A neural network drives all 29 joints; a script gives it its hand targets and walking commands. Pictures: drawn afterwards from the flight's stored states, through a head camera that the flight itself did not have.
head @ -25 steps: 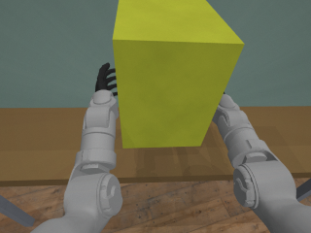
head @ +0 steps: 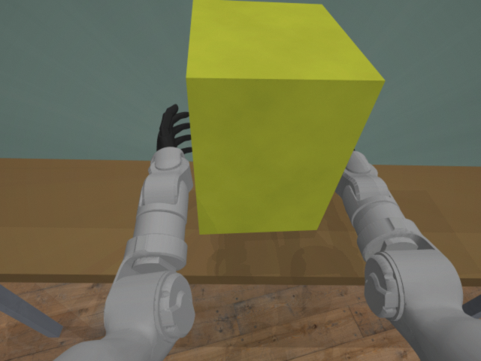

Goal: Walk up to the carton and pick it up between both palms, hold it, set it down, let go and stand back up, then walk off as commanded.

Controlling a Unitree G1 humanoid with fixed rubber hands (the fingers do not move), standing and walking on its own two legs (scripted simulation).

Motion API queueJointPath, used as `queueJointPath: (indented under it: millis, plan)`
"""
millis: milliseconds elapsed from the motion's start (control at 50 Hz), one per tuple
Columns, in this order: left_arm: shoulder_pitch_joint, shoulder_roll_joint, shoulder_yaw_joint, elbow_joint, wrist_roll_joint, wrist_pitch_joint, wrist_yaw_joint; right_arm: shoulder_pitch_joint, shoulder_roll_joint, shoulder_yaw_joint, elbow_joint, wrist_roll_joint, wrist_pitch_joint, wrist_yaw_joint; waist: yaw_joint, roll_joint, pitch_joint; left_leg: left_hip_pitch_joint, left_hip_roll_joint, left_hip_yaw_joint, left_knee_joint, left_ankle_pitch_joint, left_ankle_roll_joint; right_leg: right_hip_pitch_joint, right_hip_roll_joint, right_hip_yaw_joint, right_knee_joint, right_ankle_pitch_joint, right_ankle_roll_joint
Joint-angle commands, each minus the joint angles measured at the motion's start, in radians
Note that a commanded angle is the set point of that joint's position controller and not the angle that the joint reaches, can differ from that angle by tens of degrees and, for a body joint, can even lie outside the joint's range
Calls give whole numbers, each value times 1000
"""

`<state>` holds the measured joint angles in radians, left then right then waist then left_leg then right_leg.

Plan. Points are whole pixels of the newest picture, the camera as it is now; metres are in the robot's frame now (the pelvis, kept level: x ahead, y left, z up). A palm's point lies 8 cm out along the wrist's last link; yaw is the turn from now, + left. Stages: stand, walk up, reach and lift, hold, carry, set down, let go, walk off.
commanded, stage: set down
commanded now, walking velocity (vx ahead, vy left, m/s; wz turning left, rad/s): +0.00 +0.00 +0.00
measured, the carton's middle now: (259, 122) +0.44 +0.02 +0.19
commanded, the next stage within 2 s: none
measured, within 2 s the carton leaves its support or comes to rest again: neither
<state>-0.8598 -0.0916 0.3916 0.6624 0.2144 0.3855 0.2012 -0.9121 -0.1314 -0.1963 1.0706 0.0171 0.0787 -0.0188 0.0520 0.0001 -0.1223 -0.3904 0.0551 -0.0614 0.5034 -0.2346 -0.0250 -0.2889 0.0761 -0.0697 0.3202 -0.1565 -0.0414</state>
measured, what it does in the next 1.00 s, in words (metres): stands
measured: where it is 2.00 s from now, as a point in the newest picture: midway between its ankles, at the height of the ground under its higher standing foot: outside the picture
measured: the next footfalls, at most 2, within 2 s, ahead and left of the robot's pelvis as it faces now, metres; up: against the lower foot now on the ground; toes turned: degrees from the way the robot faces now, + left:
none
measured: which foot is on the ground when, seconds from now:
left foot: down 0.00-1.00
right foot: down 0.00-1.00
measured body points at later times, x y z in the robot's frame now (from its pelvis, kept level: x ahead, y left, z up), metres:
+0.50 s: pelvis +0.02 -0.02 +0.00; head +0.04 -0.01 +0.45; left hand +0.43 +0.16 +0.12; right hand +0.47 -0.14 +0.11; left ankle +0.01 +0.13 -0.74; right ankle +0.00 -0.10 -0.74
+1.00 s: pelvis +0.03 -0.03 +0.00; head +0.09 -0.02 +0.45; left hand +0.43 +0.16 +0.07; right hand +0.49 -0.14 +0.07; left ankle +0.01 +0.13 -0.74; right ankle +0.00 -0.10 -0.74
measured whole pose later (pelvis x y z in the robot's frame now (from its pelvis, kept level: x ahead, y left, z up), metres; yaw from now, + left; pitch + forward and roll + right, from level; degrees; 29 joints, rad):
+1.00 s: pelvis +0.03 -0.03 +0.00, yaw +0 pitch +10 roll -2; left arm -0.76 -0.17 0.46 0.69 0.23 0.15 0.20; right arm -0.89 -0.14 -0.24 1.13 -0.14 -0.10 0.03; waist 0.12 0.02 -0.07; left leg -0.40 0.08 -0.05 0.48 -0.25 -0.05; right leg -0.31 0.10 -0.07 0.33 -0.19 -0.08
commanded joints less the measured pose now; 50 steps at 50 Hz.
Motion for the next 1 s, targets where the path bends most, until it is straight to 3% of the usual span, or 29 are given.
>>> queueJointPath:
  millis: [0, 40, 60, 100, 160, 180, 200, 260, 360, 400, 460, 500, 520, 620, 700, 740, 760, 780, 840, 900, 980]
  plan:
    - [-588, -568, -277, -110, 54, -84, -68, -870, 403, 82, -216, -3, -146, 201, 140, 140, -643, 557, 20, 67, -22, 742, -96, -23, 8, -34, -49, 139, -37]
    - [-562, -568, -285, -113, 54, -85, -64, -850, 395, 83, -211, 7, -151, 201, 144, 138, -650, 556, 20, 73, -2, 796, -97, -39, 10, -31, -63, 166, -51]
    - [-572, -577, -285, -116, 55, -87, -63, -827, 390, 66, -181, -11, -149, 204, 129, 151, -643, 548, 19, 71, -11, 776, -100, -38, 11, -35, -50, 158, -46]
    - [-567, -578, -282, -118, 58, -97, -60, -842, 405, 78, -189, -13, -156, 203, 148, 133, -665, 554, 21, 75, -2, 820, -100, -41, 13, -36, -44, 187, -43]
    - [-577, -590, -303, -138, 39, -117, -55, -821, 403, 75, -167, -17, -171, 199, 132, 131, -664, 538, 22, 75, 14, 862, -104, -52, 7, -32, -59, 224, -54]
    - [-571, -578, -292, -125, 48, -121, -56, -832, 411, 83, -188, -20, -179, 198, 149, 127, -684, 537, 17, 83, 14, 864, -103, -44, 5, -33, -51, 236, -47]
    - [-584, -594, -304, -134, 37, -130, -56, -837, 409, 74, -186, -33, -188, 196, 130, 121, -699, 542, 17, 77, 14, 868, -103, -46, 8, -40, -40, 247, -40]
    - [-579, -574, -280, -89, 32, -158, -61, -856, 424, 79, -200, -42, -197, 188, 133, 70, -694, 453, 8, 90, -9, 783, -78, 16, -2, -25, -24, 294, -21]
    - [-567, -557, -260, -83, 46, -180, -73, -829, 446, 70, -179, -63, -208, 187, 137, 50, -666, 376, 2, 102, -34, 727, -64, 66, -16, -19, 9, 354, 2]
    - [-560, -540, -223, -64, 70, -180, -74, -827, 431, 41, -162, -85, -209, 196, 156, 53, -637, 372, 3, 109, -49, 702, -64, 60, -14, -25, 5, 310, 0]
    - [-511, -506, -187, -39, 92, -178, -86, -809, 438, 51, -162, -80, -202, 198, 181, 38, -601, 299, -6, 128, -80, 624, -47, 129, -27, -10, 16, 355, 12]
    - [-518, -503, -173, -43, 102, -185, -90, -779, 443, 27, -134, -99, -202, 200, 171, 35, -584, 255, -13, 134, -88, 593, -42, 160, -36, -5, 30, 387, 18]
    - [-550, -525, -188, -54, 88, -192, -89, -785, 439, 13, -125, -111, -206, 202, 155, 43, -595, 270, -9, 125, -87, 607, -49, 136, -30, -15, 30, 367, 15]
    - [-509, -510, -156, -38, 115, -214, -85, -787, 442, 14, -151, -136, -230, 212, 183, 28, -626, 244, -8, 136, -82, 626, -43, 131, -34, -7, 38, 421, 12]
    - [-534, -526, -190, -66, 107, -251, -71, -792, 437, 5, -139, -155, -264, 218, 175, 48, -716, 264, -3, 133, -53, 710, -54, 102, -29, -12, 51, 463, 3]
    - [-518, -550, -204, -68, 104, -268, -69, -790, 447, 14, -150, -166, -286, 213, 181, 24, -781, 278, 1, 133, -35, 770, -55, 82, -31, -16, 57, 511, 8]
    - [-520, -550, -214, -70, 108, -273, -64, -776, 440, 10, -133, -177, -288, 212, 170, 49, -772, 276, 0, 135, -34, 774, -62, 69, -28, -24, 58, 501, 3]
    - [-502, -548, -220, -71, 105, -284, -62, -775, 449, 27, -131, -177, -300, 211, 179, 29, -779, 282, 3, 134, -22, 812, -60, 65, -25, -21, 63, 524, 1]
    - [-489, -554, -220, -73, 110, -297, -62, -739, 450, 9, -95, -186, -309, 200, 164, 31, -762, 240, -2, 139, -27, 786, -59, 94, -36, -19, 67, 569, 6]
    - [-447, -536, -195, -61, 121, -306, -70, -707, 467, 24, -83, -192, -312, 196, 177, 0, -735, 186, -6, 148, -43, 730, -44, 141, -45, -12, 84, 623, 16]
    - [-457, -536, -201, -73, 127, -313, -71, -706, 459, 20, -61, -204, -320, 193, 169, 18, -710, 205, -2, 143, -39, 767, -52, 109, -39, -26, 84, 611, 17]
